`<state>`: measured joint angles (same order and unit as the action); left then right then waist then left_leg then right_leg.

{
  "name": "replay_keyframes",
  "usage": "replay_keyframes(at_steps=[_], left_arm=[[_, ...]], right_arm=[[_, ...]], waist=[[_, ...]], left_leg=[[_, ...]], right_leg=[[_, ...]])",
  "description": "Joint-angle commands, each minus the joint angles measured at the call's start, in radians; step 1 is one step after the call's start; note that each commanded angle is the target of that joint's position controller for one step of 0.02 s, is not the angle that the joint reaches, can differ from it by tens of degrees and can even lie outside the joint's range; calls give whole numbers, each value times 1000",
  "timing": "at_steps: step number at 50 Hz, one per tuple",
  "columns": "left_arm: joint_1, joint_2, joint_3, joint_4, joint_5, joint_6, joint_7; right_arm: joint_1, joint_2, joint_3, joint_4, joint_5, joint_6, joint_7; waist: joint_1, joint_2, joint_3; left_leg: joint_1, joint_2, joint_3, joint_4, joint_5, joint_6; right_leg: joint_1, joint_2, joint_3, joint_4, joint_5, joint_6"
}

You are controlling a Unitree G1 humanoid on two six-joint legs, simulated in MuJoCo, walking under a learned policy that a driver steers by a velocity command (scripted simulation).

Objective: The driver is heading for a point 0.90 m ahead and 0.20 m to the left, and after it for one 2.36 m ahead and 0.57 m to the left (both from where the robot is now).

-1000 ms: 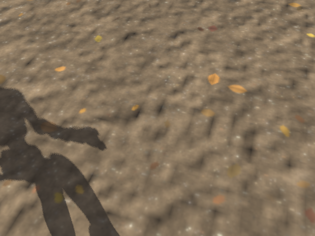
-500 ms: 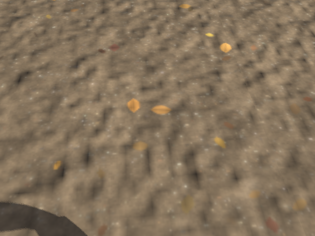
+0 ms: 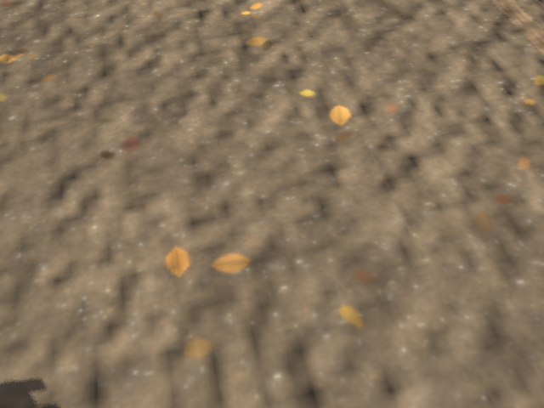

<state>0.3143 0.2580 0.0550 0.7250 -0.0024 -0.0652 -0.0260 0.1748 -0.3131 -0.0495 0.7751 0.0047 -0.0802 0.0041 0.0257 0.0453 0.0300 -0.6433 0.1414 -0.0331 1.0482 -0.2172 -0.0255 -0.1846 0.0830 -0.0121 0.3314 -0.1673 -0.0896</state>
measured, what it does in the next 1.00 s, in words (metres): walks ahead: left foot, then right foot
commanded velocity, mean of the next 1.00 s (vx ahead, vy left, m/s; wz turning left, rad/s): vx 0.50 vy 0.00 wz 0.03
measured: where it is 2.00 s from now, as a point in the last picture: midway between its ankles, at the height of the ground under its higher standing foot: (265, 254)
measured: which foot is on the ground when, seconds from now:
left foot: up 0.00-0.28, down 0.30-0.84, up 0.86-1.00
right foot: down 0.00-0.32, up 0.34-0.82, down 0.84-1.00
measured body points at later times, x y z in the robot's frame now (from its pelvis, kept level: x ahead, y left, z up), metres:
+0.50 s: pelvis +0.28 +0.08 +0.00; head +0.30 +0.09 +0.45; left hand +0.39 +0.35 -0.12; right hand +0.37 -0.20 -0.12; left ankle +0.31 +0.16 -0.75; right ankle +0.28 -0.08 -0.66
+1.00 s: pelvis +0.55 +0.01 -0.01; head +0.58 +0.00 +0.44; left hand +0.65 +0.29 -0.11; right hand +0.64 -0.26 -0.14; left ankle +0.49 +0.16 -0.66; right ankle +0.60 -0.08 -0.75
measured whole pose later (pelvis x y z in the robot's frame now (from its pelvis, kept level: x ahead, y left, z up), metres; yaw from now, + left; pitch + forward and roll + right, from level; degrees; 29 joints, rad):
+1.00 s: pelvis +0.55 +0.01 -0.01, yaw +6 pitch +1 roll -1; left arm 0.21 0.25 0.05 0.79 0.01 -0.10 -0.01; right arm 0.30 -0.31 -0.06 0.86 0.03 -0.05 0.00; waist 0.00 0.05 0.02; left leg -0.49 0.06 -0.04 1.15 -0.34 0.02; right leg -0.27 0.01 -0.10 0.42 -0.17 -0.04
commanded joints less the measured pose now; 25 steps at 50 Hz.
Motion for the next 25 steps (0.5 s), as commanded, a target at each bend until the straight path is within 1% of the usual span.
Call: replay_keyframes(at_steps=[1, 3, 5, 7, 9, 10, 12, 13, 14, 15, 16, 17, 18, 19, 20, 21, 22, 23, 24, 25], left_arm=[[-35, 147, 37, -51, -1, -25, 17], [-11, 154, 36, -33, -3, -20, 23], [25, 169, 39, -10, -8, -17, 26], [61, 179, 41, 15, -13, -13, 27], [85, 183, 44, 38, -16, -5, 29], [89, 187, 46, 47, -17, -1, 31], [83, 198, 50, 58, -18, 8, 36], [70, 206, 52, 58, -17, 12, 37], [52, 204, 49, 57, -14, 18, 38], [58, 172, 34, 48, -3, 21, 41], [179, 76, 5, 24, -1, 6, 36], [173, 74, -2, 41, -6, -13, 31], [89, 164, 21, 21, -31, -26, 24], [5, 169, 20, -3, -40, -32, 22], [-41, 160, 20, -14, -26, -32, 25], [-34, 154, 26, -8, -14, -24, 28], [-6, 136, 25, 3, -12, -13, 29], [17, 116, 22, 14, -11, -3, 30], [21, 105, 20, 17, -9, 4, 33], [-1, 101, 19, 9, -5, 7, 35]], right_arm=[[-6, -51, -12, -54, -8, 0, -3], [-67, -35, -6, -68, -4, -7, 5], [-135, -21, 1, -84, 3, -14, 15], [-186, -24, 3, -102, 8, -18, 26], [-219, -33, 2, -121, 10, -22, 38], [-223, -39, 0, -128, 9, -25, 44], [-191, -55, -5, -126, 7, -28, 51], [-143, -72, -13, -115, 6, -29, 49], [-33, -99, -30, -83, 3, -29, 43], [125, -151, -50, -45, -3, -28, 34], [240, -247, -73, -31, -23, -25, 29], [286, -189, -59, -11, -2, -20, 34], [228, -138, -40, -18, 9, -18, 32], [158, -116, -33, -32, 5, -13, 28], [98, -95, -25, -36, -4, -12, 29], [62, -68, -16, -42, -15, -18, 29], [44, -61, -14, -42, -18, -22, 31], [43, -63, -16, -37, -15, -28, 32], [46, -71, -18, -29, -11, -32, 31], [53, -84, -21, -21, -10, -35, 28]], waist=[[-23, -91, -19], [2, -97, -2], [31, -100, 18], [52, -99, 38], [56, -102, 50], [50, -106, 50], [25, -122, 30], [-4, -134, -2], [-67, -127, -72], [-132, -95, -199], [-111, 114, -370], [-130, 234, -443], [-136, 144, -297], [-117, 69, -183], [-88, 14, -91], [-52, 28, -63], [-30, 47, -58], [-18, 51, -59], [-11, 46, -52], [-10, 37, -39]], left_leg=[[-42, 15, -12, -132, 168, -22], [-26, -6, 0, -272, 281, -17], [-2, -30, 16, -381, 349, -11], [-6, -45, 16, -442, 351, 1], [-32, -55, 9, -491, 303, 25], [-34, -59, 6, -511, 267, 40], [23, -78, 18, -537, 189, 68], [103, -104, 43, -545, 152, 86], [262, -141, 77, -569, 159, 112], [527, -86, 29, -530, 208, 154], [945, 171, -385, -538, 97, 306], [1043, 247, -705, -711, -56, 360], [945, 225, -612, -742, -174, 310], [800, 191, -480, -760, -158, 276], [648, 151, -381, -795, -73, 264], [556, 117, -315, -823, 5, 251], [499, 96, -275, -851, 54, 251], [470, 85, -239, -873, 100, 261], [451, 81, -205, -890, 144, 269], [445, 80, -178, -905, 183, 275]], right_leg=[[18, -255, 167, -180, 270, -169], [28, -237, 130, -185, 235, -143], [43, -242, 119, -189, 177, -131], [90, -269, 131, -175, 152, -131], [167, -303, 145, -140, 176, -123], [201, -320, 153, -119, 203, -115], [248, -335, 159, -68, 303, -93], [257, -325, 149, -9, 442, -80], [242, -284, 116, 126, 599, -59], [128, -230, 74, 344, 547, -27], [-266, -91, 17, 745, 179, 52], [-452, -7, 119, 929, -396, 69], [-561, -70, 159, 1011, -370, 57], [-575, -125, 119, 985, -284, 46], [-551, -164, 95, 912, -210, 47], [-491, -198, 101, 849, -156, 48], [-436, -209, 100, 823, -127, 55], [-411, -212, 91, 802, -112, 64], [-411, -215, 85, 776, -94, 74], [-433, -220, 81, 737, -60, 85]])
